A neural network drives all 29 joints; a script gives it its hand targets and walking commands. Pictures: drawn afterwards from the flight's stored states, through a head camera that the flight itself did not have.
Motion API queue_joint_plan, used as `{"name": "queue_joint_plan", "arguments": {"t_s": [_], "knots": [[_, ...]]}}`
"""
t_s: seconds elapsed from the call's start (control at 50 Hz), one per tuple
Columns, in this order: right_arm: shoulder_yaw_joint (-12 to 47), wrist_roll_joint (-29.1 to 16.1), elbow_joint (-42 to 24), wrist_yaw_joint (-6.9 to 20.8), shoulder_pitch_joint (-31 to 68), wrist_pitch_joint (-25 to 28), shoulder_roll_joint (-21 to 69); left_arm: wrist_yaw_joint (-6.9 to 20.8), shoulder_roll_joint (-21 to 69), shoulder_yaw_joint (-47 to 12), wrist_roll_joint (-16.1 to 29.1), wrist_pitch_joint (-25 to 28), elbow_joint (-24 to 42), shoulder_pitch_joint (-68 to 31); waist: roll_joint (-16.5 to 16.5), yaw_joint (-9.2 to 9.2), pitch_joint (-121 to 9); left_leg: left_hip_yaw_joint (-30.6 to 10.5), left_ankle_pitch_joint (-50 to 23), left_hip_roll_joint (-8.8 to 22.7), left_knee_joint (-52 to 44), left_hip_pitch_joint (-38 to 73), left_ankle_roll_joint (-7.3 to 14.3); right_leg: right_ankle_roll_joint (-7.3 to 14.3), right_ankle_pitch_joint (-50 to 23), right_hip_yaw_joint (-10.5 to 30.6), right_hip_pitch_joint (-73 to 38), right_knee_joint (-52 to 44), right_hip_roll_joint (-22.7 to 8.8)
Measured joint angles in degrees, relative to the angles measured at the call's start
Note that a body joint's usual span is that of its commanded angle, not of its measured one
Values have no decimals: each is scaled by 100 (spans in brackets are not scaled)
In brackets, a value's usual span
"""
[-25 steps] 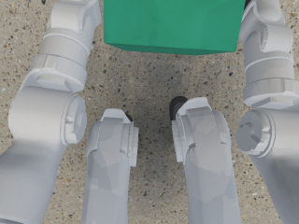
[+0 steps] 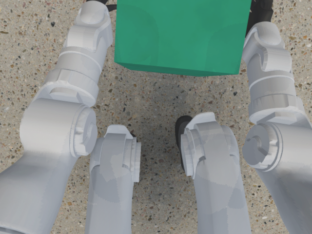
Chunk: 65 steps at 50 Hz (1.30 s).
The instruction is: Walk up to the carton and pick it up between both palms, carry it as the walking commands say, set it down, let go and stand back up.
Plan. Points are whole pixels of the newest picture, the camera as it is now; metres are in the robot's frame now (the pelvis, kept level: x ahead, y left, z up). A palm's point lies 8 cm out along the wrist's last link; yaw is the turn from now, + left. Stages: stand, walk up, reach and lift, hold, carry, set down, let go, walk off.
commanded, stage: set down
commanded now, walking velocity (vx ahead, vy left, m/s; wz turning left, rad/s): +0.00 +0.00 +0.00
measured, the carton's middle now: (175, 18) +0.54 -0.09 -0.24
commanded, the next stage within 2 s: none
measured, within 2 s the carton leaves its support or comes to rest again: neither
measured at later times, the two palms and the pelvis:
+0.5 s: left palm (98, 6) +0.55 +0.06 -0.17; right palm (256, 25) +0.49 -0.24 -0.17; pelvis +0.00 +0.00 +0.00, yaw +0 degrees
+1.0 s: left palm (96, 14) +0.55 +0.07 -0.20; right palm (263, 27) +0.48 -0.27 -0.19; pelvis -0.01 +0.00 +0.01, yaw -1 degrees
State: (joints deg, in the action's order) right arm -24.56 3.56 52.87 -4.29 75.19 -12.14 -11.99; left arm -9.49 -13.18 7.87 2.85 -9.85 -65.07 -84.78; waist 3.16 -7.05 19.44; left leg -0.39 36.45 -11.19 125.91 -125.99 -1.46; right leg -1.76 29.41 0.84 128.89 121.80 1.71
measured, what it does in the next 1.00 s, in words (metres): stands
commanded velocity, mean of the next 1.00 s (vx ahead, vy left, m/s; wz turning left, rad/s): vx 0.00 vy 0.00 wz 0.00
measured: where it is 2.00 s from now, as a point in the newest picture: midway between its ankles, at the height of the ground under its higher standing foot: (157, 162)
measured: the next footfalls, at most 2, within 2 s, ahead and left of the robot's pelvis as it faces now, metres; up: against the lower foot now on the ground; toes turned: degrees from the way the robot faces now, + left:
none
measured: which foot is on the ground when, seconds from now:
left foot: down 0.00-1.00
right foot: down 0.00-1.00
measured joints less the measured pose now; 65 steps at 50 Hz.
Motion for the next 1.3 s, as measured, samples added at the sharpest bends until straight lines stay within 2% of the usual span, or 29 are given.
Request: {"name": "queue_joint_plan", "arguments": {"t_s": [0.38,0.54,0.6,0.68,0.74,0.8,0.9,1.0,1.08,1.22,1.3], "knots": [[-84,17,107,162,-43,92,-37,152,59,181,-335,89,43,77,-30,15,-109,50,-11,110,25,-108,85,-7,4,-17,87,13,-26],[-88,95,143,226,-29,110,-51,180,77,297,-305,131,25,113,35,-9,-126,64,-26,111,50,-144,103,-6,24,-24,100,47,-67],[-93,102,213,271,3,190,-72,209,49,271,-350,177,17,96,21,-6,-79,52,-27,124,62,-127,91,3,16,-41,84,52,-67],[-48,35,440,256,114,437,-92,237,-79,-21,-182,266,46,88,-21,-30,29,38,-47,141,49,-85,70,20,-10,-60,44,37,-70],[52,-138,670,215,246,650,-230,250,-145,-215,-45,336,60,17,-44,8,168,33,-66,166,9,-30,60,37,-35,-70,-4,-1,-71],[257,-367,877,58,355,842,-365,216,-255,-489,218,365,136,-9,-69,40,288,17,-91,192,-70,15,49,60,-63,-88,-44,-79,-76],[543,-760,822,-61,359,980,-526,135,-387,-716,556,350,223,-13,-129,67,456,-2,-118,246,-177,66,46,103,-103,-122,-88,-191,-82],[696,-1109,790,-65,578,997,-779,126,-585,-797,585,328,463,-136,-142,27,990,-12,-154,287,-156,255,68,115,-137,-168,-304,-196,-119],[814,-1424,660,-70,414,897,-960,119,-682,-871,660,256,608,-114,-190,68,1061,15,-156,356,-90,242,88,175,-160,-209,-270,-131,-160],[1028,-1666,610,-33,396,807,-1133,228,-949,-720,765,202,508,-107,-214,87,1043,56,-133,475,-26,280,108,238,-198,-232,-254,-70,-157],[1078,-1676,246,-56,368,667,-1117,225,-1081,-731,880,87,783,2,-191,85,1054,87,-111,527,-52,373,125,246,-204,-216,-324,-92,-138]]}}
